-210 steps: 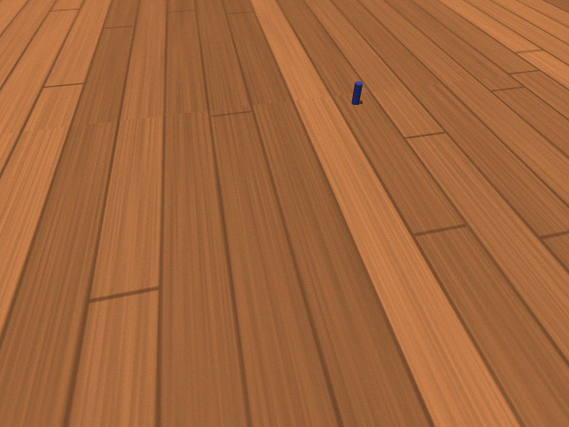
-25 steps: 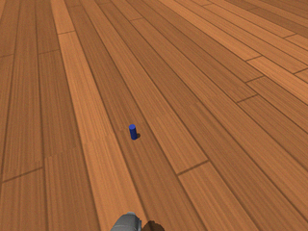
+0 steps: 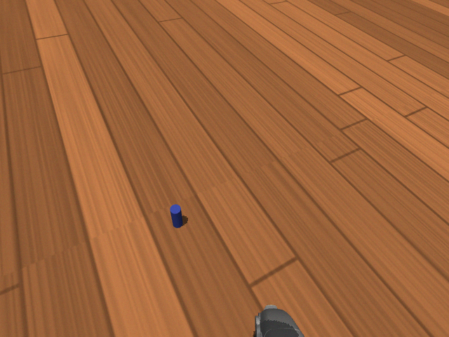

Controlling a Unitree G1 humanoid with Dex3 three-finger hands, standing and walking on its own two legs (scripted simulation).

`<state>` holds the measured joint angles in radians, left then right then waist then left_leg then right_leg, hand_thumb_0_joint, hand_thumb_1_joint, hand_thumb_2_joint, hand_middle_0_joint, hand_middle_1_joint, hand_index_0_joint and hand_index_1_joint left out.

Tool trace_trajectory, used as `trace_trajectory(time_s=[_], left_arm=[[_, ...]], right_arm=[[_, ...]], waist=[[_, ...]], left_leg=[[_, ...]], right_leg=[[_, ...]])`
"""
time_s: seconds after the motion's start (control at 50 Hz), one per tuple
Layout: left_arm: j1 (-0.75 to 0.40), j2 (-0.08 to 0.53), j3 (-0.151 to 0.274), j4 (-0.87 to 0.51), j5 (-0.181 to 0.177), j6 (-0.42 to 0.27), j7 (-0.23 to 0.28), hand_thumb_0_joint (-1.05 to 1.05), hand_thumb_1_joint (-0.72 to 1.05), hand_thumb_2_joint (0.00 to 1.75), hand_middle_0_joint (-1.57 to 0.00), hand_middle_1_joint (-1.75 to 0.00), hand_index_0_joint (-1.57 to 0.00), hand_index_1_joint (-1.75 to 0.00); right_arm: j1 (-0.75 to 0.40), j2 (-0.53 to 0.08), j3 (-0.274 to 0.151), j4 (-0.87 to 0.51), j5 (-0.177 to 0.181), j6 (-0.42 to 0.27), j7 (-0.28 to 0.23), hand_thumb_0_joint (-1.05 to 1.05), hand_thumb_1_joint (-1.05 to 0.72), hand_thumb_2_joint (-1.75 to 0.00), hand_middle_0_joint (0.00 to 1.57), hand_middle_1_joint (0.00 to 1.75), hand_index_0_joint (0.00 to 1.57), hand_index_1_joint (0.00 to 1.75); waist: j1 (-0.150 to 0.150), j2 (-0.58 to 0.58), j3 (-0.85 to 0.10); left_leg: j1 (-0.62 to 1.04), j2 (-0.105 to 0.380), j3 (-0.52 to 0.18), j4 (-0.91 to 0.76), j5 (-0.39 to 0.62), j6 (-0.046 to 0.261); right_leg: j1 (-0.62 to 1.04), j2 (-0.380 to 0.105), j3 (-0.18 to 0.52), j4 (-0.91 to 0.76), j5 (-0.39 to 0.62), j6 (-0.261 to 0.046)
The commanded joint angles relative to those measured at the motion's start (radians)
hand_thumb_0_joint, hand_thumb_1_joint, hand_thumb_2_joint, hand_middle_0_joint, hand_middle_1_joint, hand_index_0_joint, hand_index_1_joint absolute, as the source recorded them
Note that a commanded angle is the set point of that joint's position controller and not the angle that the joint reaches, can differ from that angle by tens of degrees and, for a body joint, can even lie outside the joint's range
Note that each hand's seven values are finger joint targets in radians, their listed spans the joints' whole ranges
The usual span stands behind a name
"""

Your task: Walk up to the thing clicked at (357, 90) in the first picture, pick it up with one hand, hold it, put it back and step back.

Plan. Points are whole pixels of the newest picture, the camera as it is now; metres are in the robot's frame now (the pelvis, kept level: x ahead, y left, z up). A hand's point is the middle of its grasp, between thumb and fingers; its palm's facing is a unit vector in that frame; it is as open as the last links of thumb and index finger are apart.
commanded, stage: walk up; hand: left
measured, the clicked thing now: (176, 216) +0.71 +0.21 -0.71
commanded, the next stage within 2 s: none
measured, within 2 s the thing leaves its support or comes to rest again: neither
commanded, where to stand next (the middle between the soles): +0.37 +0.00 m, yaw -1 degrees
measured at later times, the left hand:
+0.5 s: hand (102, 293) +0.21 +0.25 -0.12, palm faces -0.03 -0.92 -0.40, open 7.4 cm
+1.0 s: hand (100, 242) +0.33 +0.30 -0.16, palm faces -0.09 -0.93 -0.35, open 7.4 cm
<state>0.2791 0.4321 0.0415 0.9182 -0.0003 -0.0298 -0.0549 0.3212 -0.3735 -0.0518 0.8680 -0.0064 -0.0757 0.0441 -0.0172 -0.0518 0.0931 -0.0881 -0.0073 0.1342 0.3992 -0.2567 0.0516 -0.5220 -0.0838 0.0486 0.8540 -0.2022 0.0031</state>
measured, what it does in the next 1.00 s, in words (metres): walks ahead: right foot, then left foot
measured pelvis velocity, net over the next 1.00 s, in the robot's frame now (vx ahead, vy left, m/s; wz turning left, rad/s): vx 0.27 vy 0.03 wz -0.05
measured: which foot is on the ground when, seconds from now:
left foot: down 0.00-0.20, up 0.22-0.60, down 0.62-1.00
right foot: up 0.00-0.14, down 0.16-0.64, up 0.66-1.00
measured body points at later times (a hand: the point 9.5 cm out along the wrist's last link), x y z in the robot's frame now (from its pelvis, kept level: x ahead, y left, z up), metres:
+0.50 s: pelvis +0.14 -0.02 +0.00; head +0.15 -0.04 +0.45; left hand +0.22 +0.30 -0.10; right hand +0.20 -0.35 -0.13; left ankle +0.25 +0.15 -0.70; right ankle +0.17 -0.14 -0.74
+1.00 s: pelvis +0.27 +0.03 +0.00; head +0.29 +0.04 +0.44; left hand +0.34 +0.35 -0.13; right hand +0.29 -0.29 -0.11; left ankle +0.28 +0.13 -0.74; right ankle +0.37 -0.14 -0.70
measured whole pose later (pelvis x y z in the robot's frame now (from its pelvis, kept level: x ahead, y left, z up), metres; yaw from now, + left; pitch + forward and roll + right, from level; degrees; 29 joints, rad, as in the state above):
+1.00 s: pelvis +0.27 +0.03 +0.00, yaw -3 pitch -4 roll +1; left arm 0.27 0.43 0.04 0.93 0.00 -0.01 -0.03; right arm 0.34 -0.37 -0.03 0.88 -0.01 -0.06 0.02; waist -0.01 -0.06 0.12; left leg -0.14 0.02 0.13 0.46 -0.25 0.03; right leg -0.49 -0.07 0.05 0.80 -0.19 0.00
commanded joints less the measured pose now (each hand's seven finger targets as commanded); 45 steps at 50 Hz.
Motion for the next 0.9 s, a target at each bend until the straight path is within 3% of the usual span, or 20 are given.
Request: trace_trajectory(time_s=[0.0,0.08,0.12,0.14,0.16,0.18,0.2,0.22,0.28,0.32,0.42,0.54,0.6,0.62,0.64,0.66,0.68,0.74,0.8,0.88], left_arm=[[-0.079,0.131,0.043,-0.097,0.005,-0.034,-0.003,0.0,0.9,0.9,-0.2,-0.3,-0.2,-0.3],[-0.082,0.134,0.05,-0.095,0.008,-0.048,0.0,0.0,0.9,0.9,-0.2,-0.3,-0.2,-0.3],[0.024,0.157,0.067,-0.066,0.011,-0.057,0.012,0.0,0.9,0.9,-0.2,-0.3,-0.2,-0.3],[0.102,0.201,0.084,-0.047,0.014,-0.067,0.022,0.0,0.9,0.9,-0.2,-0.3,-0.2,-0.3],[0.172,0.276,0.113,-0.048,0.018,-0.073,0.033,0.0,0.9,0.9,-0.2,-0.3,-0.2,-0.3],[0.164,0.319,0.115,-0.066,0.008,-0.072,0.04,0.0,0.9,0.9,-0.2,-0.3,-0.2,-0.3],[0.12,0.322,0.112,-0.068,-0.003,-0.064,0.04,0.0,0.9,0.9,-0.2,-0.3,-0.2,-0.3],[0.097,0.286,0.104,-0.08,-0.012,-0.06,0.042,0.0,0.9,0.9,-0.2,-0.3,-0.2,-0.3],[0.02,0.223,0.08,-0.1,-0.015,-0.068,0.048,0.0,0.9,0.9,-0.2,-0.3,-0.2,-0.3],[-0.001,0.216,0.076,-0.113,-0.006,-0.074,0.043,0.0,0.9,0.9,-0.2,-0.3,-0.2,-0.3],[-0.018,0.242,0.088,-0.145,0.011,-0.073,0.03,0.0,0.9,0.9,-0.2,-0.3,-0.2,-0.3],[0.001,0.259,0.092,-0.144,0.014,-0.058,0.015,0.0,0.9,0.9,-0.2,-0.3,-0.2,-0.3],[-0.041,0.204,0.068,-0.16,0.026,-0.043,0.016,0.0,0.9,0.9,-0.2,-0.3,-0.2,-0.3],[0.026,0.118,0.041,-0.152,0.022,-0.038,0.016,0.0,0.9,0.9,-0.2,-0.3,-0.2,-0.3],[0.063,0.071,0.023,-0.144,0.006,-0.034,0.018,0.0,0.9,0.9,-0.2,-0.3,-0.2,-0.3],[0.077,0.183,0.052,-0.111,0.008,-0.025,0.036,0.0,0.9,0.9,-0.2,-0.3,-0.2,-0.3],[0.06,0.226,0.056,-0.108,0.01,-0.028,0.039,0.0,0.9,0.9,-0.2,-0.3,-0.2,-0.3],[0.093,0.214,0.06,-0.054,-0.002,-0.022,0.027,0.0,0.9,0.9,-0.2,-0.3,-0.2,-0.3],[0.093,0.191,0.058,-0.05,0.002,-0.008,0.016,0.0,0.9,0.9,-0.2,-0.3,-0.2,-0.3],[0.026,0.154,0.049,-0.049,0.0,0.005,0.023,0.0,0.9,0.9,-0.2,-0.3,-0.2,-0.3]], right_arm=[[0.02,-0.276,-0.084,-0.073,-0.002,-0.023,-0.019,0.0,-0.9,-0.9,0.2,0.3,0.2,0.3],[0.011,-0.276,-0.083,-0.095,-0.005,-0.008,-0.018,0.0,-0.9,-0.9,0.2,0.3,0.2,0.3],[0.003,-0.265,-0.076,-0.108,0.001,-0.003,-0.019,0.0,-0.9,-0.9,0.2,0.3,0.2,0.3],[0.033,-0.218,-0.057,-0.112,0.004,-0.004,-0.016,0.0,-0.9,-0.9,0.2,0.3,0.2,0.3],[0.088,-0.167,-0.036,-0.125,0.005,-0.007,-0.014,0.0,-0.9,-0.9,0.2,0.3,0.2,0.3],[0.103,-0.182,-0.033,-0.111,0.008,0.004,-0.014,0.0,-0.9,-0.9,0.2,0.3,0.2,0.3],[0.058,-0.278,-0.057,-0.092,-0.002,0.016,-0.026,0.0,-0.9,-0.9,0.2,0.3,0.2,0.3],[0.027,-0.28,-0.062,-0.082,-0.006,0.016,-0.029,0.0,-0.9,-0.9,0.2,0.3,0.2,0.3],[0.074,-0.229,-0.052,-0.043,0.011,0.025,-0.012,0.0,-0.9,-0.9,0.2,0.3,0.2,0.3],[0.082,-0.224,-0.055,-0.031,0.0,0.033,-0.002,0.0,-0.9,-0.9,0.2,0.3,0.2,0.3],[0.017,-0.224,-0.069,-0.035,-0.017,0.035,0.021,0.0,-0.9,-0.9,0.2,0.3,0.2,0.3],[-0.037,-0.225,-0.078,-0.035,-0.02,0.008,0.022,0.0,-0.9,-0.9,0.2,0.3,0.2,0.3],[0.161,-0.263,-0.096,0.031,-0.025,-0.01,0.001,0.0,-0.9,-0.9,0.2,0.3,0.2,0.3],[0.211,-0.324,-0.112,0.04,-0.031,-0.018,-0.013,0.0,-0.9,-0.9,0.2,0.3,0.2,0.3],[0.176,-0.367,-0.11,0.002,-0.036,-0.027,-0.02,0.0,-0.9,-0.9,0.2,0.3,0.2,0.3],[0.122,-0.402,-0.116,-0.031,-0.009,-0.026,-0.017,0.0,-0.9,-0.9,0.2,0.3,0.2,0.3],[0.082,-0.385,-0.112,-0.036,0.0,-0.021,-0.017,0.0,-0.9,-0.9,0.2,0.3,0.2,0.3],[0.025,-0.283,-0.074,-0.053,-0.001,-0.034,-0.028,0.0,-0.9,-0.9,0.2,0.3,0.2,0.3],[0.043,-0.291,-0.078,-0.053,0.003,-0.039,-0.032,0.0,-0.9,-0.9,0.2,0.3,0.2,0.3],[0.014,-0.265,-0.064,-0.061,-0.004,-0.027,-0.045,0.0,-0.9,-0.9,0.2,0.3,0.2,0.3]], waist=[[-0.029,0.161,0.006],[-0.017,0.141,-0.031],[0.048,0.076,-0.091],[0.08,-0.034,-0.155],[0.097,-0.21,-0.243],[0.101,-0.222,-0.206],[0.102,-0.138,-0.153],[0.095,-0.083,-0.099],[0.028,-0.075,-0.042],[0.018,-0.085,-0.032],[0.027,-0.134,0.018],[0.042,-0.089,-0.018],[-0.077,0.079,-0.096],[-0.09,0.335,-0.115],[-0.055,0.38,-0.063],[-0.051,0.271,-0.039],[-0.033,0.236,0.0],[0.006,0.176,0.018],[0.0,0.205,-0.016],[0.007,0.195,0.034]], left_leg=[[0.02,0.244,-0.13,-0.123,0.356,0.125],[-0.024,0.253,-0.145,-0.025,0.335,0.133],[-0.078,0.226,-0.13,0.142,0.349,0.103],[-0.139,0.16,-0.078,0.328,0.313,0.076],[-0.292,0.082,-0.035,0.566,0.077,0.034],[-0.481,-0.022,-0.075,0.67,-0.267,0.0],[-0.502,0.031,-0.137,0.742,-0.314,-0.003],[-0.512,0.057,-0.173,0.764,-0.284,-0.005],[-0.437,0.084,-0.205,0.671,-0.119,-0.014],[-0.399,0.079,-0.171,0.657,-0.062,-0.025],[-0.403,0.12,-0.128,0.424,0.005,-0.076],[-0.239,0.093,-0.083,0.218,0.032,-0.061],[0.077,0.053,-0.088,0.136,-0.061,-0.026],[0.16,0.184,-0.314,-0.043,-0.309,0.012],[0.148,0.366,-0.707,-0.186,-0.425,0.055],[0.044,0.456,-0.798,-0.236,-0.504,0.141],[-0.005,0.455,-0.767,-0.22,-0.457,0.189],[-0.058,0.282,-0.377,-0.182,-0.081,0.064],[-0.04,0.274,-0.292,-0.17,0.049,0.101],[-0.117,0.246,-0.169,-0.153,0.284,0.103]], right_leg=[[-0.004,-0.014,-0.065,-0.173,0.082,-0.01],[0.173,0.022,-0.105,-0.277,0.042,-0.035],[0.364,0.055,-0.107,-0.35,0.048,-0.055],[0.516,0.038,-0.074,-0.4,0.008,-0.076],[0.668,-0.163,0.229,-0.454,-0.098,-0.131],[0.705,-0.339,0.556,-0.566,-0.147,-0.216],[0.622,-0.375,0.611,-0.566,-0.178,-0.298],[0.53,-0.341,0.523,-0.587,-0.164,-0.297],[0.405,-0.183,0.195,-0.575,0.04,-0.176],[0.322,-0.147,0.115,-0.595,0.054,-0.193],[0.227,-0.154,0.076,-0.677,-0.273,-0.221],[0.194,-0.166,0.077,-0.59,-0.34,-0.205],[0.03,-0.102,0.022,-0.294,-0.381,-0.152],[-0.084,0.007,-0.09,0.016,-0.331,-0.1],[-0.245,0.145,-0.058,0.213,-0.304,-0.05],[-0.215,0.082,0.017,0.281,-0.307,-0.061],[-0.198,0.034,0.042,0.29,-0.271,-0.064],[-0.095,0.007,0.075,0.209,-0.112,-0.045],[-0.059,0.009,0.036,0.165,-0.053,-0.014],[-0.004,0.02,0.015,0.048,-0.013,0.007]])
